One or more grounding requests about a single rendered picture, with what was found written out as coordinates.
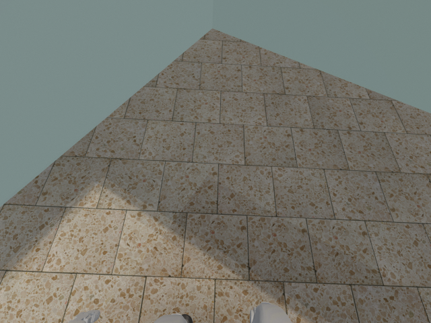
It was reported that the right robot thigh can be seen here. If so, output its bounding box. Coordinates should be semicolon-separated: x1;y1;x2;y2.
250;303;292;323

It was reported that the left robot hand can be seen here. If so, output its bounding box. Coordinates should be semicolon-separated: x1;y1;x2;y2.
68;310;100;323

